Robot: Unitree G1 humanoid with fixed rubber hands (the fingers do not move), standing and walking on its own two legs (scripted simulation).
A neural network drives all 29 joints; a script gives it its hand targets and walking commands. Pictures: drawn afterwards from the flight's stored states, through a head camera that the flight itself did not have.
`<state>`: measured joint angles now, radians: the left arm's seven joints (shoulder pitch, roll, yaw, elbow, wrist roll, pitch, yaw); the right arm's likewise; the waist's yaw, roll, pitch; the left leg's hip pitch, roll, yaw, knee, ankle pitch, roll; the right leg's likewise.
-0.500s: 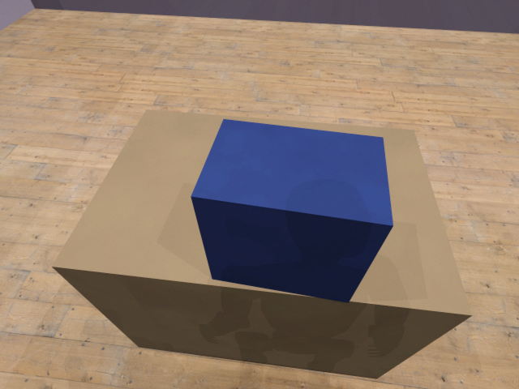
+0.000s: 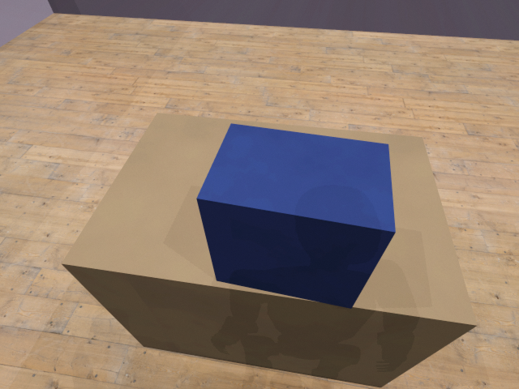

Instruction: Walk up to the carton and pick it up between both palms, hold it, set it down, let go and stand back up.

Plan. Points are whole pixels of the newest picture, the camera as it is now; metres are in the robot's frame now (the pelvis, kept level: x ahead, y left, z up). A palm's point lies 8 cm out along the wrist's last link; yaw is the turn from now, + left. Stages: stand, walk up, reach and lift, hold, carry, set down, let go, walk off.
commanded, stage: reach and lift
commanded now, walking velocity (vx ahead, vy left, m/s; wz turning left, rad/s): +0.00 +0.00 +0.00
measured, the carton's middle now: (293, 219) +0.42 -0.04 -0.01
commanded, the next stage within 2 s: none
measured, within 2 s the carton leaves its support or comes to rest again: neither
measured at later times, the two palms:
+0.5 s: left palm out of the picture +0.15 +0.24 -0.11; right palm out of the picture +0.14 -0.27 -0.10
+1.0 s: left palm (130, 364) +0.19 +0.23 -0.07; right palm (447, 380) +0.16 -0.26 -0.06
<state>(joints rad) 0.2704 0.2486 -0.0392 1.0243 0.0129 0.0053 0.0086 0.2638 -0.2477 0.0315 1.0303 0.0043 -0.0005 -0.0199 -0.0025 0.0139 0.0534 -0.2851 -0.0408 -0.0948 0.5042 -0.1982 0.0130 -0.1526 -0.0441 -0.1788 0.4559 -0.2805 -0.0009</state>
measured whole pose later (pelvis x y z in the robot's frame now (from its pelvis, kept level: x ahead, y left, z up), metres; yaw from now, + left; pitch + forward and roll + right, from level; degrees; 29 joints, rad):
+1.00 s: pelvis +0.02 -0.01 +0.01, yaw -5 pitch -3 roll +0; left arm 0.21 0.24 0.07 0.54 -0.05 0.07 -0.03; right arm 0.16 -0.21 0.00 0.75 0.10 -0.22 0.01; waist 0.02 -0.04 0.06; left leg -0.13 0.04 0.06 0.39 -0.19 -0.01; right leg -0.04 0.01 -0.05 0.35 -0.25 -0.02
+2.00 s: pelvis +0.03 -0.01 +0.00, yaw -5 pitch -3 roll +0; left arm 0.25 0.34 -0.04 0.53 -0.28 -0.44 -0.07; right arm 0.23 -0.17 0.04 0.56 0.26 -0.46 -0.03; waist 0.02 0.00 0.03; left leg -0.16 0.03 0.04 0.46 -0.25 -0.01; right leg -0.08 0.01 -0.04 0.43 -0.31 -0.02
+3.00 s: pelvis +0.03 -0.01 +0.01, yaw -7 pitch +0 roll +0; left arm -0.25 0.39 0.16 0.22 -0.28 0.32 -0.07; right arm -0.20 -0.36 -0.01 0.22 0.38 0.21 -0.10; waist 0.00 0.00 0.01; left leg -0.15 0.03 0.05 0.31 -0.16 -0.01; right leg -0.07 0.02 0.00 0.28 -0.21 -0.02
